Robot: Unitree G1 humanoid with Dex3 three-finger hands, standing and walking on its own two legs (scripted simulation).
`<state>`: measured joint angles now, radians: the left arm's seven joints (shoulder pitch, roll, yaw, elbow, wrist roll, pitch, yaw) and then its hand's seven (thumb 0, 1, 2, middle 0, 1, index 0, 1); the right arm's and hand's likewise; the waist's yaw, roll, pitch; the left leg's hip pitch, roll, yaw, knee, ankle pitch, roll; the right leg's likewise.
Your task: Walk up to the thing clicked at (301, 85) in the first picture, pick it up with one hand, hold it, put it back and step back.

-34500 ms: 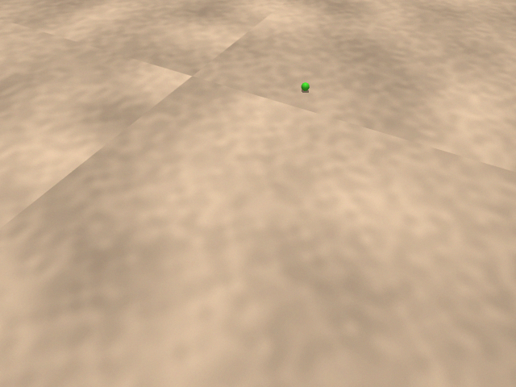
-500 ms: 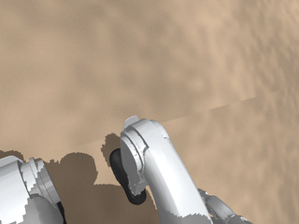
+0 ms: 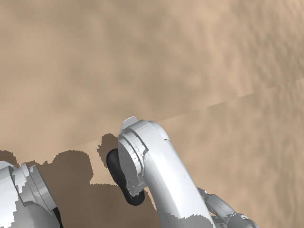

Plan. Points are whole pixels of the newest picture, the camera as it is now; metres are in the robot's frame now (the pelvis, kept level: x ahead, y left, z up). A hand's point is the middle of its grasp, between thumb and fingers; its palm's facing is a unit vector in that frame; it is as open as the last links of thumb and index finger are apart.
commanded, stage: open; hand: left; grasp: from above
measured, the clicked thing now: out of the picture +0.47 +0.35 -0.28
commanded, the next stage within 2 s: withdraw in 0.92 s
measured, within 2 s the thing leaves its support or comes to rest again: neither
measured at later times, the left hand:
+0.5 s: hand out of the picture +0.45 +0.35 -0.26, palm faces -0.45 -0.15 -0.88, open 12.3 cm
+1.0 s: hand out of the picture +0.45 +0.34 -0.26, palm faces -0.45 -0.16 -0.88, open 13.8 cm
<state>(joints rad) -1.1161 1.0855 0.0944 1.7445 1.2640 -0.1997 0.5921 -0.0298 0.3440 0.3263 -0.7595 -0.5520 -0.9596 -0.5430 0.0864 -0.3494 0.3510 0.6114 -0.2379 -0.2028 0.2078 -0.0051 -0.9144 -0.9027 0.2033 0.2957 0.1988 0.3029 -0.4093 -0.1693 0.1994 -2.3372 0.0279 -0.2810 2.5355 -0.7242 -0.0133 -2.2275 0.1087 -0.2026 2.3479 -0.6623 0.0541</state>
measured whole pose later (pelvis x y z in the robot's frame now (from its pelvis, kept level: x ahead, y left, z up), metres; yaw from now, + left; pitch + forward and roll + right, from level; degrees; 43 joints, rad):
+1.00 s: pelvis +0.00 +0.00 +0.00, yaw +0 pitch +28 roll -15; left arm -1.11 1.10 0.07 1.71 1.24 -0.20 0.57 0.00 -0.46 0.93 -0.08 -1.06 -0.10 -1.04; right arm 0.10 -0.36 0.36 0.60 -0.23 -0.20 0.20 0.00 -0.90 -0.90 0.20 0.30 0.20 0.30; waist -0.41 -0.18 0.21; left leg -2.32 0.03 -0.28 2.52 -0.72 -0.01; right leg -2.21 0.11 -0.21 2.33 -0.66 0.05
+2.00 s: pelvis -0.01 -0.01 +0.02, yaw +6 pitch +32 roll -10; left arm -1.08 0.91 0.03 1.47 1.25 -0.23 0.26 0.00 -0.48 0.99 -0.09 -0.99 -0.10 -0.99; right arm 0.19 -0.33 0.20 0.63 -0.14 0.01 0.09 0.00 -0.90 -0.90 0.20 0.30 0.20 0.30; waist -0.31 -0.05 0.04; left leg -2.33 0.00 -0.17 2.39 -0.62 0.00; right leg -2.23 0.06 -0.12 2.28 -0.63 0.03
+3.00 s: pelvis +0.03 +0.00 +0.30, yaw +15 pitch +24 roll -5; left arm 0.06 0.32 0.05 0.24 0.06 0.32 0.08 0.01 0.90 0.90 -0.21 -0.30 -0.21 -0.30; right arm 0.13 -0.21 0.05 0.55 0.04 -0.09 -0.07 0.00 -0.91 -0.90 0.21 0.30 0.20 0.30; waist -0.08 0.02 -0.18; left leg -1.34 0.02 -0.09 1.50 -0.58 -0.01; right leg -1.27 0.03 -0.06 1.44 -0.59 0.01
